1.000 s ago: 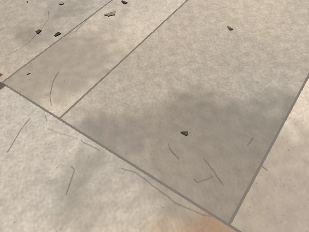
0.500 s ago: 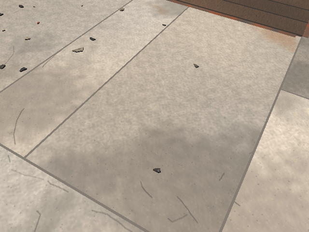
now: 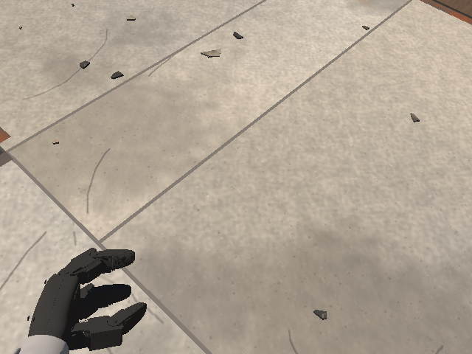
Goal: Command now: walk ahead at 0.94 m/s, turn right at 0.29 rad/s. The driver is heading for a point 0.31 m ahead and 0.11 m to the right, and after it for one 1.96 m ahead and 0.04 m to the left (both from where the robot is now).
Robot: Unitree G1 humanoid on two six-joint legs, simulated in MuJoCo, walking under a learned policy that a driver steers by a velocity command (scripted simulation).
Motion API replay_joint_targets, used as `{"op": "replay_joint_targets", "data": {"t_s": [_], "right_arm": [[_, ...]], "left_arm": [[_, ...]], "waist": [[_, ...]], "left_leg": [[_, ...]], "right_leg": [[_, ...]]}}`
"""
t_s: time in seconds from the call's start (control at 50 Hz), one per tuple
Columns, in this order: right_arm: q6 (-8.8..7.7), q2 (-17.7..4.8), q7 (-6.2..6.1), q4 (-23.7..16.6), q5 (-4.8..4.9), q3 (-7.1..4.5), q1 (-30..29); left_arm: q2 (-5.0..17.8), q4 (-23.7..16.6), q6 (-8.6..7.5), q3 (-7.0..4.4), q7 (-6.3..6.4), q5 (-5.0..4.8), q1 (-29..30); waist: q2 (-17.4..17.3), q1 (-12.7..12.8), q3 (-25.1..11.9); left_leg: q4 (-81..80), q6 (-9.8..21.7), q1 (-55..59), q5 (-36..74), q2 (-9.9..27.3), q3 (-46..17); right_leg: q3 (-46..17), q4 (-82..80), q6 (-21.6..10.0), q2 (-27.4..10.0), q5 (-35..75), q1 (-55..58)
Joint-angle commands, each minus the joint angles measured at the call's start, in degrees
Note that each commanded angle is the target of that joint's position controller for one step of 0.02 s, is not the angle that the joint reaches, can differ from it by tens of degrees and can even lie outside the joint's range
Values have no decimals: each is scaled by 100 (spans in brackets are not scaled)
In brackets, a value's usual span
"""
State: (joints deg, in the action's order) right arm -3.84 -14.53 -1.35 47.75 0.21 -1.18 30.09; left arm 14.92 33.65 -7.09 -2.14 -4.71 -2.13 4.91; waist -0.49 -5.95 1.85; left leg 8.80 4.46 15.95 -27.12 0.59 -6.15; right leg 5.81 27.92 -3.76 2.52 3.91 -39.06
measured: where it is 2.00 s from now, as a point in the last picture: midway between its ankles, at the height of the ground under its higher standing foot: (142, 31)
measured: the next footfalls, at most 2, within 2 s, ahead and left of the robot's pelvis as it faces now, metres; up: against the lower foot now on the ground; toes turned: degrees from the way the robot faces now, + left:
right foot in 0.04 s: +0.26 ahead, -0.08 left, +0.00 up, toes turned -2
left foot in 0.50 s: +0.73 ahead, +0.05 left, +0.00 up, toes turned -12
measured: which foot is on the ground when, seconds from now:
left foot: down 0.00-0.06, up 0.08-0.48, down 0.50-0.96, up 0.98-1.00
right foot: up 0.00-0.02, down 0.04-0.52, up 0.54-0.92, down 0.94-1.00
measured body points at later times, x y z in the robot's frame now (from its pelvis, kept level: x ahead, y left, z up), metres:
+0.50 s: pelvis +0.49 -0.01 +0.00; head +0.52 +0.00 +0.45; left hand +0.52 +0.27 -0.13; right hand +0.72 -0.27 -0.03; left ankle +0.69 +0.06 -0.71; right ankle +0.23 -0.08 -0.70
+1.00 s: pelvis +0.97 -0.04 +0.00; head +1.00 -0.02 +0.45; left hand +1.22 +0.22 -0.03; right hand +0.99 -0.32 -0.12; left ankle +0.72 +0.05 -0.64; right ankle +1.12 -0.16 -0.71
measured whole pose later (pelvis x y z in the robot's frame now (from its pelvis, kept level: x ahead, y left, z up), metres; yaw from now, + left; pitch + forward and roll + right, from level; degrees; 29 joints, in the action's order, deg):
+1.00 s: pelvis +0.97 -0.04 +0.00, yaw +12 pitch +2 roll -3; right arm -2.2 -16.0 -0.4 46.3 2.3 -3.3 27.6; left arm 14.9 31.7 -8.6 -1.0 -0.3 -1.1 2.4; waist -2.1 -6.4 2.0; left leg 56.2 4.7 -4.3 -28.5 -6.0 -15.6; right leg -3.3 34.2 2.0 2.6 -7.1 -29.6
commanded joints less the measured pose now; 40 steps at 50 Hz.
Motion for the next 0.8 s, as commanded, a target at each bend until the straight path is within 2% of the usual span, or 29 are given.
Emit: {"op": "replay_joint_targets", "data": {"t_s": [0.02,0.04,0.06,0.08,0.1,0.12,0.14,0.16,0.18,0.22,0.28,0.32,0.34,0.4,0.44,0.46,0.48,0.5,0.52,0.54,0.56,0.58,0.6,0.64,0.68,0.7,0.74,0.78,0.8], "right_arm": [[36,-1145,-54,-66,-266,-289,77],[71,-1289,-73,-225,-312,-323,-490],[23,-909,-70,-536,-421,-251,-774],[-187,-318,72,-652,-59,-24,-23],[-412,-901,164,-803,143,-106,-791],[-556,-952,202,-1052,238,-79,-1499],[-662,-792,193,-1147,118,-27,-1777],[-686,-719,183,-1138,-18,-40,-1857],[-637,-661,208,-1137,-51,-37,-1727],[-534,-636,184,-1178,-105,-42,-1681],[-542,-451,199,-1600,-220,86,-2618],[-552,-244,275,-1687,-212,148,-3062],[-533,-320,266,-1699,-121,107,-3155],[-460,-506,226,-1909,84,22,-3790],[-451,-715,265,-1966,138,-108,-3650],[-423,-922,268,-1925,198,-223,-3189],[-360,-1157,251,-1755,288,-358,-2221],[-268,-1342,219,-1400,287,-447,-686],[-259,-1888,279,-1205,99,-566,-82],[-254,-1482,333,-976,140,-523,295],[-218,-1092,271,-1025,35,-441,-16],[-204,-1032,282,-1102,-39,-420,-352],[-215,-1062,319,-1106,-79,-421,-574],[-225,-855,326,-1136,-72,-362,-936],[-215,-719,292,-1055,104,-327,-917],[-221,-753,247,-1012,163,-336,-865],[-212,-898,134,-927,166,-392,-777],[-182,-964,87,-789,172,-430,-579],[-179,-991,86,-708,204,-449,-436]], "left_arm": [[925,-223,50,-362,76,-144,-727],[1111,178,174,-459,161,-159,-2220],[1272,510,273,-475,239,-38,-3413],[1400,634,139,-486,161,5,-3399],[878,597,159,-436,265,124,-3223],[879,604,139,-406,306,211,-3106],[909,583,95,-402,288,220,-2790],[805,525,60,-350,282,251,-2476],[703,468,61,-300,296,299,-2251],[566,488,89,-253,324,114,-2162],[704,521,72,-277,496,30,-2184],[835,675,40,-325,516,4,-2581],[907,741,15,-334,487,-15,-2782],[793,1031,95,-266,415,-6,-3305],[868,1202,217,-239,414,132,-3423],[988,1257,269,-238,412,255,-3385],[1123,1251,333,-247,425,393,-3174],[1155,1060,367,-229,483,475,-2681],[396,835,242,-25,453,404,-3427],[450,898,55,84,371,237,-3451],[911,650,-94,-30,352,8,-2639],[907,448,-208,34,345,50,-1942],[755,338,-300,56,364,214,-1491],[660,331,-275,37,360,318,-1662],[643,292,-190,23,379,345,-1621],[627,179,-172,37,389,362,-1377],[493,-131,-200,104,373,379,-537],[321,-317,-242,143,325,387,-47],[374,-365,-253,102,322,354,30]], "waist": [[-1268,1010,-771],[-999,1824,-1322],[319,1944,-1947],[2280,1219,-2798],[1443,1585,-2160],[798,1490,-1313],[-209,1117,-796],[-462,808,-451],[-234,513,-231],[-65,301,168],[34,479,757],[157,870,610],[260,1012,539],[335,1389,657],[439,1188,421],[629,861,-14],[888,248,-650],[743,-548,-1334],[-1271,-35,-2310],[-1882,-131,-2719],[-1327,-201,-1727],[-428,-143,-1059],[252,50,-502],[65,575,-226],[11,729,62],[37,704,278],[-19,485,610],[-102,266,609],[-137,209,517]], "left_leg": [[2226,223,-673,9263,1190,518],[3891,51,-1593,9496,1113,742],[6319,-121,-3768,5538,489,569],[8034,-496,-5667,116,-568,-206],[8040,-233,-6216,561,-267,-536],[7761,-158,-6252,710,-79,-524],[7174,-49,-5950,866,64,-441],[6680,-61,-5617,964,203,-439],[6433,-115,-5372,969,273,-459],[5790,-331,-5306,832,405,-305],[3914,-643,-4607,2221,422,222],[2984,-662,-3420,4010,271,533],[2711,-656,-3302,4424,260,499],[1980,-424,-4233,3990,210,583],[1937,-112,-4472,3174,-47,866],[2144,75,-4139,2710,-246,1031],[2343,302,-3211,2479,-381,1122],[2599,536,-1396,2455,-38,682],[2311,1541,1003,357,1256,-2336],[900,1660,1649,-1241,1597,-4583],[740,1374,1182,-1248,1515,-4234],[700,1259,214,-324,1301,-3567],[568,1236,-721,528,1023,-3101],[352,1323,-1589,1238,615,-2519],[201,1362,-2167,1446,505,-2277],[103,1367,-2518,1619,468,-2161],[-79,1229,-3351,1842,203,-1789],[-135,922,-4143,1831,28,-1568],[-137,804,-4260,1730,43,-1639]], "right_leg": [[449,568,-457,571,-527,2298],[108,529,-638,312,-324,4033],[-1559,928,-1015,-498,-1880,6220],[-5500,-372,-2195,-1933,-4328,7515],[-5780,-1135,-1818,-1680,-4842,7119],[-5046,-1264,-1641,-1558,-3937,6165],[-4648,-1431,-1535,-1337,-3255,5055],[-4206,-1550,-1552,-1097,-2629,4173],[-3971,-1697,-1616,-892,-2457,3544],[-3643,-1908,-1662,-724,-2300,2734],[-2686,-2133,-1400,-356,-1785,1223],[-2180,-2216,-1094,-303,-1688,678],[-2160,-2233,-1009,-424,-1774,955],[-1989,-1991,-812,-791,-1017,2813],[-1728,-1340,-629,-1069,1527,4004],[-1555,-641,-531,-1155,3266,4461],[-1334,466,-430,-1191,4745,4500],[-1125,2269,-254,-1093,4630,3384],[-883,4926,209,-201,526,964],[-1370,5466,175,204,-2665,-118],[-1534,5498,6,-155,-2454,-779],[-1483,5086,-65,-328,-2203,-705],[-1422,4560,-87,-385,-2159,-502],[-1469,3794,49,-545,-2034,-42],[-1379,3181,269,-601,-2074,21],[-1283,2740,385,-594,-1901,-2],[-1082,1576,547,-431,-783,418],[-934,755,572,-189,507,1470],[-974,535,566,-104,932,1934]]}}
Keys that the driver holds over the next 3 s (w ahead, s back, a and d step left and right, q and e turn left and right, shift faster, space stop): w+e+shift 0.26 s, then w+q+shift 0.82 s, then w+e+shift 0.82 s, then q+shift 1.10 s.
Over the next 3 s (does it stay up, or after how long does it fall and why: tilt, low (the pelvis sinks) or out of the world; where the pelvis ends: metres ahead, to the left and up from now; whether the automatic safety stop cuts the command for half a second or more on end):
stays up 2.21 0.04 0.03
